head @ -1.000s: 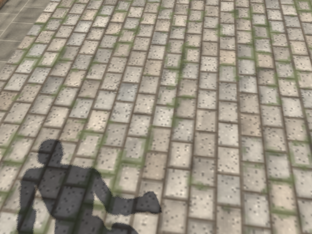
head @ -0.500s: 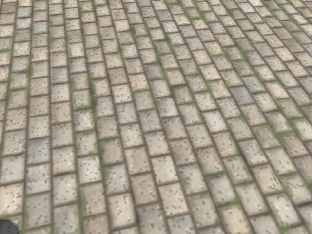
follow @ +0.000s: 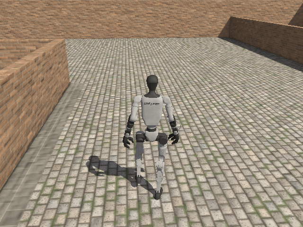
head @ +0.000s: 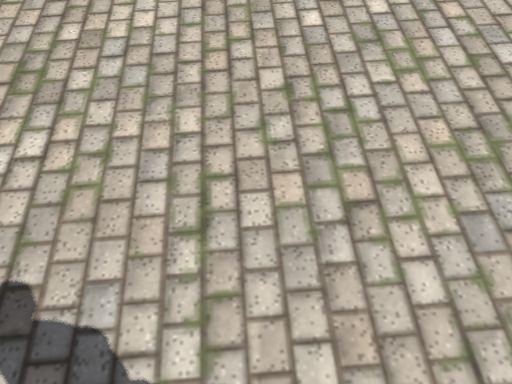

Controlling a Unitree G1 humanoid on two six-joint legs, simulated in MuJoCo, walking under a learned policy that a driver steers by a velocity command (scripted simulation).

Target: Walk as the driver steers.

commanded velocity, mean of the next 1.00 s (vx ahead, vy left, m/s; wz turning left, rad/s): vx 0.50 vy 0.00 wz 0.11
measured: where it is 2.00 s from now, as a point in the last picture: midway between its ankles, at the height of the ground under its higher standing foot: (243, 202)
